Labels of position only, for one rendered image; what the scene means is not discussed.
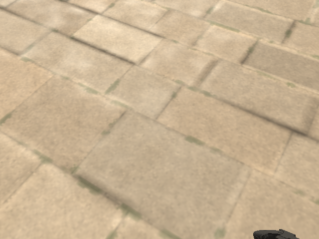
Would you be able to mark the right robot hand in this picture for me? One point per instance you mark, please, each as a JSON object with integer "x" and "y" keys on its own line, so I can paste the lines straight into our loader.
{"x": 273, "y": 234}

